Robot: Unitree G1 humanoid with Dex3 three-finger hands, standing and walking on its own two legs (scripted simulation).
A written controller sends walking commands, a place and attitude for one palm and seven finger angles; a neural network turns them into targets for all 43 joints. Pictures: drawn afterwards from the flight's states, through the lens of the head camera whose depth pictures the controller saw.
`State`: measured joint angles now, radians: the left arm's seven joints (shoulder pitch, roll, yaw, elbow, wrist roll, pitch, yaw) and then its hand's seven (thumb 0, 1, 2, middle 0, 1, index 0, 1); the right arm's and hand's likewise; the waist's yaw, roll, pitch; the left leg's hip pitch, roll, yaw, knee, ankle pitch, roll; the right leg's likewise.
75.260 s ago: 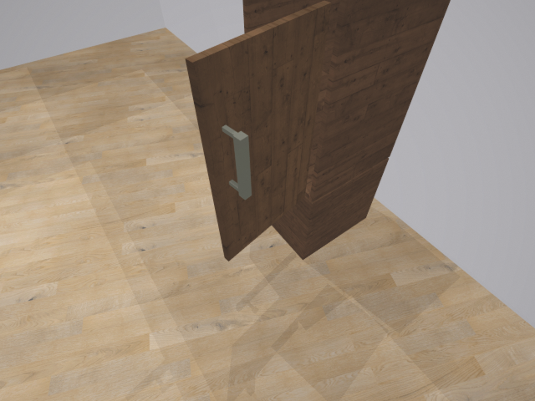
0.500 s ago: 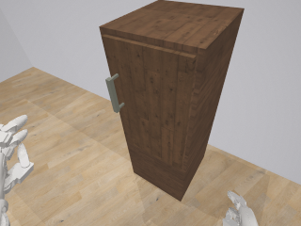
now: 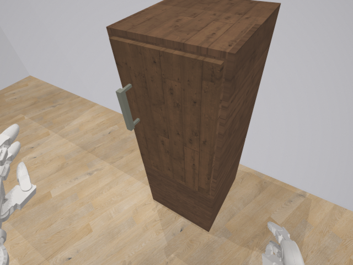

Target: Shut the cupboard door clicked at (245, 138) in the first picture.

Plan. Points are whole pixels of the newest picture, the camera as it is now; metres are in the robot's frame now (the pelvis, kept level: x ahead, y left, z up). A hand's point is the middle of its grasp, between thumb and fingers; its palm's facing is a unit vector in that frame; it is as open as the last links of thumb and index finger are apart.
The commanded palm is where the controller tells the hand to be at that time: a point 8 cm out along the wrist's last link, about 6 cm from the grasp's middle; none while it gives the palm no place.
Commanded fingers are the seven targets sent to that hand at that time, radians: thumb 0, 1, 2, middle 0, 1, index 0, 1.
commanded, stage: step back with the hand held close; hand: left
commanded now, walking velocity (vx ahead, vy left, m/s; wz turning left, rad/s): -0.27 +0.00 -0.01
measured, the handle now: (129, 107) +0.59 +0.22 +0.03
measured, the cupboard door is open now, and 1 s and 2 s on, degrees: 0 0 0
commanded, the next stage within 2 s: stop stepping back and stand still in 0.96 s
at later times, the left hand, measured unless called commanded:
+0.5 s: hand out of the picture +0.12 +0.29 +0.16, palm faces +0.41 -0.78 -0.47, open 7.4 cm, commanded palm +0.06 +0.33 +0.18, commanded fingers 0.00 0.90 0.90 -0.20 -0.30 -0.20 -0.30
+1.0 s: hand out of the picture +0.00 +0.30 +0.18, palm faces +0.53 -0.71 -0.47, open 7.4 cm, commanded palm -0.09 +0.33 +0.18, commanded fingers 0.00 0.90 0.90 -0.20 -0.30 -0.20 -0.30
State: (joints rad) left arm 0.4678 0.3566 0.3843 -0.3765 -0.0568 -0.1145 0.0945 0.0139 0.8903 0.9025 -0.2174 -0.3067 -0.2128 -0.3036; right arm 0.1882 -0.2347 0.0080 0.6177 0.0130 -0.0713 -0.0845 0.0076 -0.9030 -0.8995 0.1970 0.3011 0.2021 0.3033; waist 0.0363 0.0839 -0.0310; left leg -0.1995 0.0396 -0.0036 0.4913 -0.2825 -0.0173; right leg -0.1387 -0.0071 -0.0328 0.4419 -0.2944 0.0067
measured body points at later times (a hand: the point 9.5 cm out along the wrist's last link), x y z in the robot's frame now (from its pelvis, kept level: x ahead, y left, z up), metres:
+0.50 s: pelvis -0.08 +0.03 -0.01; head -0.08 +0.03 +0.44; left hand +0.09 +0.33 +0.18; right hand +0.09 -0.22 -0.08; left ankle -0.01 +0.13 -0.74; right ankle -0.04 -0.12 -0.74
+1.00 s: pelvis -0.18 +0.01 -0.02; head -0.18 +0.03 +0.43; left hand -0.04 +0.34 +0.20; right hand +0.01 -0.20 -0.09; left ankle -0.02 +0.15 -0.73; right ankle -0.17 -0.11 -0.73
